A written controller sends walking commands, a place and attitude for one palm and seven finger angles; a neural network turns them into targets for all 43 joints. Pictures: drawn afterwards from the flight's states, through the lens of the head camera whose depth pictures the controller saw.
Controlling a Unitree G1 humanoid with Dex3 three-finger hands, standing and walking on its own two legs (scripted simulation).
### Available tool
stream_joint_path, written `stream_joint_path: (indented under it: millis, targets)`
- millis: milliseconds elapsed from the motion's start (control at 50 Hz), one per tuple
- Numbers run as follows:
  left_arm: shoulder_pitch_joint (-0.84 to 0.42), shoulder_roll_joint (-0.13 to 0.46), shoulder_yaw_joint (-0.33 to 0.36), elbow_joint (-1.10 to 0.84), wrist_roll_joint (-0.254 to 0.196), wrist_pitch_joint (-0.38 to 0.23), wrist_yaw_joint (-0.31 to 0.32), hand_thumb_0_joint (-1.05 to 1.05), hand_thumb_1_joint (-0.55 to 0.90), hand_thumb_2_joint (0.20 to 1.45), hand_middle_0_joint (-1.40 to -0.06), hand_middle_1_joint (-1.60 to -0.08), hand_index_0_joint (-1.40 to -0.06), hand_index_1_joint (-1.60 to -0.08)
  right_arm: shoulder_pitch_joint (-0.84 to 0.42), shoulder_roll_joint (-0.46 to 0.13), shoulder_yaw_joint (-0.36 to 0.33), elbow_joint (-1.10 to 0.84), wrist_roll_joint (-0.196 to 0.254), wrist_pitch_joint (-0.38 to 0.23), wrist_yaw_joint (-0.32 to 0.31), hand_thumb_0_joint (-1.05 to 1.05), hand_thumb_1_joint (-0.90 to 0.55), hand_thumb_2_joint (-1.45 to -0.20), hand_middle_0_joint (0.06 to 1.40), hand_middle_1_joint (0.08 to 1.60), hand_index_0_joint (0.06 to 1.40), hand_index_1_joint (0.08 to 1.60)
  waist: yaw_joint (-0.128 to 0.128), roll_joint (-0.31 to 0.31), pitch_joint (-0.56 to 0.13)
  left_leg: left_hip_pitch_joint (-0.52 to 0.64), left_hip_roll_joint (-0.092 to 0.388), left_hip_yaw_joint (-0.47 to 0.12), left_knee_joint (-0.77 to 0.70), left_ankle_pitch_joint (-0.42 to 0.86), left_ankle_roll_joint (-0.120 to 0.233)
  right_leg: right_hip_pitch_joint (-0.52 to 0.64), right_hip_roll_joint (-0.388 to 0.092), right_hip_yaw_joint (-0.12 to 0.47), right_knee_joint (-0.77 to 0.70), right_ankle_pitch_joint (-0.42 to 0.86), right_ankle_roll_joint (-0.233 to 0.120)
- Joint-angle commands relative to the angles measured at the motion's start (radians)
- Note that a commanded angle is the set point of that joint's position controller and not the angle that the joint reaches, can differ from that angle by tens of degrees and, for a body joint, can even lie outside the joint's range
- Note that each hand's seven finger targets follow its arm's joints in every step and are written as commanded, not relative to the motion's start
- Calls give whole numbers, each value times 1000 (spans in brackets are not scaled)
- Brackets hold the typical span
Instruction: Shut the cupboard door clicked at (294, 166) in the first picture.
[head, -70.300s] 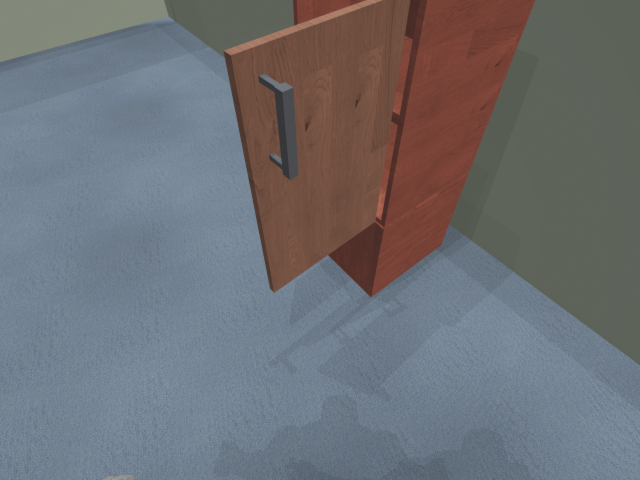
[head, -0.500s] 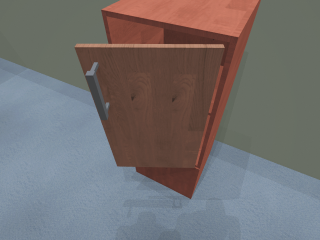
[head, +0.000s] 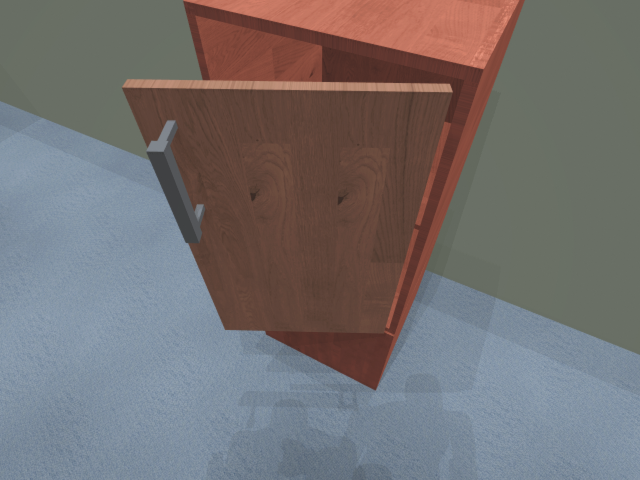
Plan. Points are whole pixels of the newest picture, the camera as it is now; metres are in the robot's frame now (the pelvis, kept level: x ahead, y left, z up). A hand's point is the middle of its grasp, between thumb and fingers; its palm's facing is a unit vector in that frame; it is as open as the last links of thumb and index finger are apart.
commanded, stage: raise the hand and make a fist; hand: left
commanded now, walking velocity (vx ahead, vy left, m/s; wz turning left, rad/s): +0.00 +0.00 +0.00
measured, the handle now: (182, 186) +0.43 +0.21 +0.13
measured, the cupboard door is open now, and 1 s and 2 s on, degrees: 26 26 26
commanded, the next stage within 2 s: bring the fist close to the handle in 1.86 s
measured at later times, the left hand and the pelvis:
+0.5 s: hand out of the picture +0.11 +0.19 +0.01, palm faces +0.17 -0.98 -0.06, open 5.5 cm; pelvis -0.06 -0.03 -0.07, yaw +4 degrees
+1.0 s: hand (143, 422) +0.17 +0.19 +0.06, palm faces +0.01 -1.00 -0.05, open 3.3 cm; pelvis -0.04 +0.01 -0.04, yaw +3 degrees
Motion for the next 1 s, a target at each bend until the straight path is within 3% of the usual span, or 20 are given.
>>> stream_joint_path:
  millis: [0,20,40,80,100,140,180,220,280,340,380,460,520,580,620,680,720,780,860,980]
  targets:
    - [122,-58,-87,-702,-113,-112,68,0,900,900,-255,-360,-255,-360,-77,-124,-40,-238,32,-260,-23,0,-900,-900,200,300,200,300,-28,202,-315,148,71,-82,-23,758,-41,-72,5,-49,62,125,-13]
    - [-76,51,-29,-853,-115,-143,70,0,900,900,-273,-380,-273,-380,-55,-181,-76,-278,37,-271,-4,0,-900,-900,200,300,200,300,-43,178,-197,37,61,-97,24,602,-51,-86,-5,-39,38,192,-15]
    - [-23,97,53,-833,-108,-180,53,0,900,900,-292,-400,-292,-400,-79,-179,-89,-324,23,-277,1,0,-900,-900,200,300,200,300,-29,118,-141,-63,41,-96,57,535,-50,-99,-7,-57,23,238,-20]
    - [254,93,137,-650,-125,-263,-17,0,900,900,-328,-440,-328,-440,-106,-169,-113,-380,18,-272,18,0,-900,-900,200,300,200,300,26,-137,-56,-236,9,-80,107,388,-41,-132,5,-66,55,266,-22]
    - [323,36,112,-591,-151,-327,-72,0,900,900,-347,-460,-347,-460,-118,-159,-110,-410,13,-266,28,0,-900,-900,200,300,200,300,34,-272,-41,-309,-6,-74,149,310,-38,-176,6,-67,98,260,-12]
    - [436,6,145,-533,-209,-470,-205,0,900,900,-383,-500,-383,-500,-136,-157,-124,-447,7,-249,43,0,-900,-900,200,300,200,300,59,-383,-71,-438,-27,-49,230,185,-45,-205,-8,-30,174,270,7]
    - [440,66,208,-530,-252,-587,-350,0,900,900,-420,-540,-420,-540,-146,-170,-134,-499,16,-240,60,0,-900,-900,200,300,200,300,74,-306,-150,-489,-39,-36,308,148,-53,-191,-35,33,241,325,1]
    - [370,157,258,-641,-274,-620,-439,0,900,900,-457,-580,-457,-580,-178,-187,-132,-574,21,-235,60,0,-900,-900,200,300,200,300,84,-119,-237,-511,-53,-10,355,112,-40,-199,-47,84,262,242,-9]
    - [133,235,292,-892,-307,-594,-436,0,900,900,-512,-640,-512,-640,-186,-184,-116,-648,24,-228,38,0,-900,-900,200,300,200,300,63,83,-318,-513,-53,-5,401,51,-19,-263,-36,119,259,3,-18]
    - [-40,207,238,-1124,-308,-642,-367,0,900,900,-567,-700,-567,-700,-132,-167,-104,-651,17,-239,25,0,-900,-900,200,300,200,300,-2,135,-374,-472,-23,-46,453,34,-2,-348,-12,109,266,-74,-17]
    - [-181,197,171,-1229,-301,-689,-343,0,900,900,-603,-740,-603,-740,-118,-179,-92,-628,11,-248,9,0,-900,-900,200,300,200,300,-57,76,-356,-477,-4,-70,487,-5,10,-409,4,108,275,-129,-17]
    - [-152,173,71,-1113,-287,-635,-383,0,900,900,-677,-820,-677,-820,-103,-202,-76,-605,36,-259,-19,0,-900,-900,200,300,200,300,-88,44,-244,-521,10,-89,466,-113,13,-444,17,98,231,-271,-21]
    - [-58,229,113,-962,-273,-442,-424,0,900,900,-732,-880,-732,-880,-109,-207,-64,-627,57,-236,-33,0,-900,-900,200,300,200,300,-44,3,-213,-545,6,-89,402,-132,13,-370,0,112,159,-334,-12]
    - [70,281,238,-916,-287,-240,-398,0,900,900,-787,-940,-787,-940,-147,-184,-60,-675,66,-203,-35,0,-900,-900,200,300,200,300,51,-20,-282,-508,-7,-86,334,-79,6,-232,-16,104,139,-300,-9]
    - [100,267,292,-1030,-321,-191,-341,0,900,900,-823,-980,-823,-980,-159,-154,-53,-702,59,-184,-31,0,-900,-900,200,300,200,300,79,-41,-317,-476,-10,-77,307,-25,-4,-175,-20,78,142,-229,-3]
    - [78,251,332,-1141,-336,-232,-231,0,900,900,-878,-1040,-878,-1040,-165,-137,-42,-697,45,-193,-23,0,-900,-900,200,300,200,300,84,-60,-276,-448,1,-88,264,20,-12,-169,5,26,160,-156,-12]
    - [73,220,291,-1171,-313,-296,-196,0,900,900,-915,-1080,-915,-1080,-118,-144,-45,-681,35,-211,-11,0,-900,-900,200,300,200,300,58,-26,-267,-413,6,-91,246,66,-13,-193,18,-7,191,-49,-15]
    - [26,178,173,-1193,-273,-366,-212,0,900,900,-970,-1140,-970,-1140,-92,-173,-42,-665,27,-239,3,0,-900,-900,200,300,200,300,11,19,-242,-379,7,-93,243,71,-7,-240,26,-28,213,-8,-17]
    - [-18,174,100,-1157,-262,-341,-284,0,900,900,-1043,-1220,-1043,-1220,-64,-200,-44,-646,45,-268,-9,0,-900,-900,200,300,200,300,-20,28,-208,-346,11,-112,213,-18,-4,-267,22,-28,168,-89,-16]
    - [-28,295,266,-1248,-266,-268,-248,0,900,900,-1153,-1340,-1153,-1340,-85,-189,-40,-644,43,-266,-23,0,-900,-900,200,300,200,300,47,60,-308,-249,11,-118,160,137,-12,-127,23,-52,168,74,-24]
